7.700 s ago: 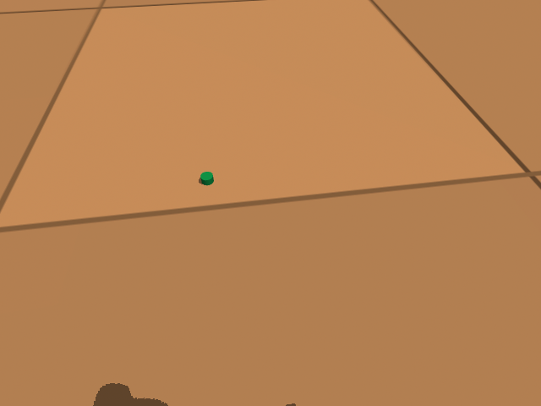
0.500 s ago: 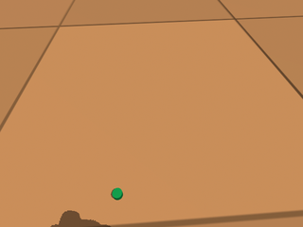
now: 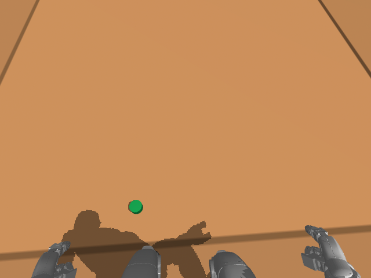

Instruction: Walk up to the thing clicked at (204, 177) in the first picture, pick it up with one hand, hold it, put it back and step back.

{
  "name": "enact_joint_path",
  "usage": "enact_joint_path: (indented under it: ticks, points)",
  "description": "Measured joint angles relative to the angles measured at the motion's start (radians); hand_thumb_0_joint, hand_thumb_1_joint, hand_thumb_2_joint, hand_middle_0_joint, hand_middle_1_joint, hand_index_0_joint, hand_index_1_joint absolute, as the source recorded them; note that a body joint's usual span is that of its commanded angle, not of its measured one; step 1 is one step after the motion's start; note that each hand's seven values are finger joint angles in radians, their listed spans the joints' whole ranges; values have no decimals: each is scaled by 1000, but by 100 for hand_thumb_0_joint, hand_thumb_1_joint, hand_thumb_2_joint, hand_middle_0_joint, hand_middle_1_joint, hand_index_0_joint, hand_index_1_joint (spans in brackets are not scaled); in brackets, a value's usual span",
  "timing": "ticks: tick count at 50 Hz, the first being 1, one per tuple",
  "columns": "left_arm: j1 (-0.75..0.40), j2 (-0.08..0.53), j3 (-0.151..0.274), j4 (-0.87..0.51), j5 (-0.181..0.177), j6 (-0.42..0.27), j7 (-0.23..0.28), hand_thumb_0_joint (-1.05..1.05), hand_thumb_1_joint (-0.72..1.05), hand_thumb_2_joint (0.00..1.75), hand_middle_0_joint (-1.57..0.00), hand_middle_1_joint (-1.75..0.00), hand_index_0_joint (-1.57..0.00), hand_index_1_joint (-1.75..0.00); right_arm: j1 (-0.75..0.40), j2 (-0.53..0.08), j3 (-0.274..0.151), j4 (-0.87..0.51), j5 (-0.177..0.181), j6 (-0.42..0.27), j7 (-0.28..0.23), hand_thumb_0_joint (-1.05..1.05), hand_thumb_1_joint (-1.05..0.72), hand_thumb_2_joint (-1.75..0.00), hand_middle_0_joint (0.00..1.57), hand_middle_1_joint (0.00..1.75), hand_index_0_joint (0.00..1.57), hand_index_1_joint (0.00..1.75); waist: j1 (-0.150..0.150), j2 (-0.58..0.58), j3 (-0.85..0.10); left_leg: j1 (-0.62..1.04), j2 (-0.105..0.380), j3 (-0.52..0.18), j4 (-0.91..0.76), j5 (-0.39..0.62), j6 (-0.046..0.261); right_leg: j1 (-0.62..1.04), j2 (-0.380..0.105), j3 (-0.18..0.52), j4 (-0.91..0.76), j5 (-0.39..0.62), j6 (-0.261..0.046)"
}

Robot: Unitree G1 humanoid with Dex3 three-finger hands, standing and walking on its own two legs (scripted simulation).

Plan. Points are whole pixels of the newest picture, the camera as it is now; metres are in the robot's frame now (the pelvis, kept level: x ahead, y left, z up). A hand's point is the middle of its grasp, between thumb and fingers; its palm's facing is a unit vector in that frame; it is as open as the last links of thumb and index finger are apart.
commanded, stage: walk up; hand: left
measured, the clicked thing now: (136, 206) +0.43 +0.26 -0.73
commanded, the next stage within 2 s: none
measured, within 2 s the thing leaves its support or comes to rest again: neither
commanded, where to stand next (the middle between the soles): +0.04 +0.02 m, yaw +1 degrees
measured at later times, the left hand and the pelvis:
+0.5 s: hand out of the picture -0.04 +0.33 -0.13, palm faces +0.09 -0.88 -0.47, open 7.4 cm; pelvis -0.02 +0.03 +0.01, yaw +5 degrees
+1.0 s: hand out of the picture +0.06 +0.28 -0.14, palm faces +0.05 -0.94 -0.35, open 7.4 cm; pelvis -0.04 +0.01 +0.00, yaw +4 degrees
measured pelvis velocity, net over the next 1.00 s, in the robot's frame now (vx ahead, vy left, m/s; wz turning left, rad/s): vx -0.04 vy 0.01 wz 0.08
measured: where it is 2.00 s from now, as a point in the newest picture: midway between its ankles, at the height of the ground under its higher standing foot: outside the picture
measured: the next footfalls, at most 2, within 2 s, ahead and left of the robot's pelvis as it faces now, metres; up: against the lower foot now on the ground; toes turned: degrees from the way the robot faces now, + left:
right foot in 0.04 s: +0.03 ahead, -0.14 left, +0.00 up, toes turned +2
left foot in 0.42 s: +0.01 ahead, +0.16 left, +0.00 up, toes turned +4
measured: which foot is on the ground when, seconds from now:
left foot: down 0.00-0.04, up 0.06-0.40, down 0.42-1.00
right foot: up 0.00-0.02, down 0.04-0.44, up 0.46-0.66, down 0.68-1.00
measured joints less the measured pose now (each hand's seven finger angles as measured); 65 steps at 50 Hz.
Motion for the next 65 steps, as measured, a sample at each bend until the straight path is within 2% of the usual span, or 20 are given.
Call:
enact_joint_path:
  ticks: [2, 3, 6, 8, 10, 13, 17, 19, 22, 25, 27, 34, 35, 37, 43, 50, 57, 59, 63, 65]
  points:
    - [14, -3, 4, 5, 7, -16, 3, 1, 91, 89, -21, -30, -20, -30, -10, -17, -6, -24, 3, 21, 13, 0, -90, -90, 21, 30, 21, 30, -1, 24, -8, -45, 17, -9, 77, -29, -10, 58, -8, -28, -156, 69, 9]
    - [19, -16, 6, 10, 18, -24, 7, 1, 91, 89, -21, -30, -20, -30, -17, -29, -12, -29, 7, 33, 16, 0, -90, -90, 21, 30, 20, 30, -8, 59, -1, -69, 24, -45, 126, -50, 9, 59, 11, -48, -152, 60, 8]
    - [63, -34, -4, 4, 41, -30, 7, 1, 90, 89, -21, -30, -20, -30, -6, -34, -26, -33, 14, 64, 11, 0, -90, -90, 21, 30, 20, 30, 4, 66, -10, -136, -103, -159, 414, -293, 21, 29, -5, -34, -120, 64, -6]
    - [83, -48, -4, 7, 45, -28, 13, 1, 90, 89, -21, -30, -20, -30, 21, -43, -34, -36, 19, 65, 13, 0, -91, -90, 21, 30, 20, 30, 6, 76, -17, -163, -163, -191, 593, -312, 13, 26, -21, -31, -152, 92, -7]
    - [99, -51, -1, 8, 50, -34, 23, 1, 90, 89, -21, -30, -21, -30, 56, -51, -38, -34, 17, 58, 20, 0, -91, -90, 21, 30, 20, 29, 6, 86, -20, -154, -174, -188, 669, -276, 2, 28, -35, -36, -184, 116, -6]
    - [134, -47, 8, -10, 63, -61, 22, 1, 90, 89, -21, -30, -21, -30, 128, -56, -41, -2, 7, 48, 41, 0, -91, -90, 21, 30, 20, 29, 8, 101, -41, -74, -137, -160, 570, -240, -2, 48, -53, -62, -223, 130, -8]
    - [206, -17, 23, -50, 70, -95, -3, 1, 90, 89, -21, -30, -21, -30, 211, -48, -34, 52, -8, 42, 81, 0, -91, -90, 21, 30, 20, 29, 23, 83, -84, 49, -89, -91, 277, -307, 7, 84, -91, -93, -245, 120, -23]
    - [240, 8, 26, -53, 66, -98, -12, 1, 90, 89, -21, -30, -21, -30, 226, -43, -32, 64, -12, 29, 90, 1, -91, -90, 21, 30, 20, 30, 29, 68, -96, 93, -73, -55, 137, -313, 18, 96, -107, -100, -248, 120, -11]
    - [271, 43, 28, -27, 50, -73, -11, 1, 90, 89, -21, -30, -21, -30, 223, -26, -32, 62, -15, -8, 83, 1, -91, -90, 21, 30, 20, 30, 39, 20, -100, 161, -88, -8, -37, -105, 19, 84, -136, -72, -194, 100, 0]
    - [272, 45, 16, 31, 35, -35, 4, 1, 90, 89, -21, -30, -20, -30, 220, -2, -18, 40, -12, -28, 72, 1, -91, -90, 21, 30, 20, 30, 22, 8, -124, 166, -84, -5, -24, -117, 28, 43, -75, -12, -69, -24, -16]
    - [264, 46, 9, 51, 28, -31, 1, 1, 90, 89, -21, -30, -20, -30, 215, 15, -1, 34, -4, -37, 62, 1, -90, -90, 21, 30, 20, 30, 15, -4, -132, 183, -78, -7, -43, -114, 31, 26, -41, 5, -25, -26, -21]
    - [196, 17, -3, 69, 33, -32, -24, 1, 90, 89, -21, -30, -20, -30, 170, 23, 30, 32, 11, -55, 39, 0, -90, -90, 21, 30, 21, 30, 20, -14, -127, 181, -50, -5, -15, -134, 16, 86, -26, -55, -245, 90, -29]
    - [180, 11, -2, 69, 36, -33, -24, 1, 90, 89, -21, -30, -20, -30, 160, 18, 30, 33, 16, -52, 34, 0, -90, -90, 21, 30, 21, 30, 22, -7, -118, 172, -41, -8, 8, -145, 11, 97, -18, -62, -281, 181, -20]
    - [149, -4, -5, 66, 41, -33, -27, 1, 90, 89, -21, -30, -20, -30, 140, 9, 25, 39, 29, -43, 23, 0, -90, -90, 21, 30, 21, 30, 18, 14, -102, 156, -22, -26, 38, -156, 4, 98, -1, -80, -284, 203, -4]
    - [73, -25, -22, 41, 38, -18, -39, 1, 90, 89, -21, -30, -20, -30, 113, -7, 15, 70, 30, -44, 10, 0, -90, -90, 21, 30, 20, 30, 9, -5, -88, 134, -43, -21, 17, -128, 3, 56, -22, -74, -255, 191, 1]
    - [24, 1, -2, 38, 41, -15, -44, 1, 90, 89, -21, -30, -20, -30, 128, -9, 19, 93, 16, -42, 12, 0, -90, -90, 21, 30, 20, 30, 1, -7, -76, 106, -12, -28, 53, -132, -11, 31, 10, -80, -235, 200, -18]
    - [25, -10, -2, 49, 51, -1, -50, 1, 90, 89, -21, -30, -20, -30, 158, -28, 6, 110, 16, -42, 10, 0, -90, -90, 21, 30, 20, 30, -13, -3, -79, 97, -52, -12, 74, -200, 54, 3, -7, -74, -226, 212, -27]
    - [20, -14, -4, 50, 49, 4, -48, 1, 90, 89, -21, -30, -20, -30, 175, -26, 4, 119, 10, -50, 8, 0, -90, -90, 21, 30, 20, 30, -13, -10, -78, 111, -64, -2, 30, -121, 37, -7, -16, -65, -219, 215, -18]
    - [30, -14, -3, 72, 41, 1, -49, 1, 90, 89, -21, -30, -20, -30, 205, -4, 16, 141, -9, -52, 22, 0, -90, -90, 21, 30, 20, 30, -15, -11, -90, 118, -51, -3, 5, -108, 21, -9, 9, -47, -205, 102, -31]
    - [40, -11, 3, 83, 38, -9, -50, 1, 90, 89, -21, -30, -20, -30, 209, 6, 23, 150, -10, -50, 26, 0, -90, -90, 21, 30, 20, 30, -11, -7, -85, 124, -36, -8, 5, -107, 8, 11, 17, -61, -241, 160, -37]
